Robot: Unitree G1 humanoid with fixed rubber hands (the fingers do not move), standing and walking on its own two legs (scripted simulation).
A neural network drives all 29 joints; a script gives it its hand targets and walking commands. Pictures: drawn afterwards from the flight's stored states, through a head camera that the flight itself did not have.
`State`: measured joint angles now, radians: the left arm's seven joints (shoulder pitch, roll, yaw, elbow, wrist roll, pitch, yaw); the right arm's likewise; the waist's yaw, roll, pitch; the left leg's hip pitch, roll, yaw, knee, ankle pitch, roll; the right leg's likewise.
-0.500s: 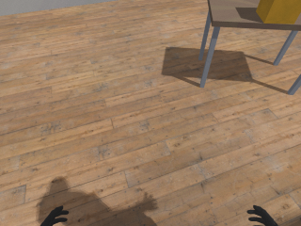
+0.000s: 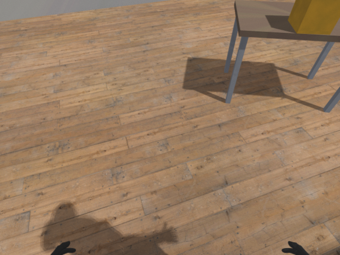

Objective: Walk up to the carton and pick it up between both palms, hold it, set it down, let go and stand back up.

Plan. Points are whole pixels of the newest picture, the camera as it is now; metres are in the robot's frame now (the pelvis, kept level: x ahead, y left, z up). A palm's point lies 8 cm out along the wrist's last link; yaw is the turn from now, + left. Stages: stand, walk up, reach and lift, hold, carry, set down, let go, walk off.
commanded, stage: walk up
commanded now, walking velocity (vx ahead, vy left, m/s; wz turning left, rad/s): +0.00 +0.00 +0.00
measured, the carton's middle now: (317, 6) +1.46 -0.89 +0.01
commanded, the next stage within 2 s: none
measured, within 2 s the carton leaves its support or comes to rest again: neither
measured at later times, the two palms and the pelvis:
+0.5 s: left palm (95, 208) +0.26 +0.22 -0.07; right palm out of the picture +0.06 -0.51 -0.09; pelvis +0.07 -0.11 -0.02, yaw -8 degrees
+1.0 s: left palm (148, 179) +0.37 +0.09 -0.12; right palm out of the picture +0.30 -0.59 -0.06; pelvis +0.27 -0.22 -0.02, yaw -9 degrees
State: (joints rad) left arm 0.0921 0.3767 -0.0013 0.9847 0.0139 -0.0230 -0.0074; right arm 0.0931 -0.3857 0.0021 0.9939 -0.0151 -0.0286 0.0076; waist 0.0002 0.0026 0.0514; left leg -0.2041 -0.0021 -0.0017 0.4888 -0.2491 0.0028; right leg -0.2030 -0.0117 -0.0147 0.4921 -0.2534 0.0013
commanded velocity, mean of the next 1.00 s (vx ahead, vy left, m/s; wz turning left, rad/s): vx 0.00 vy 0.00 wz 0.00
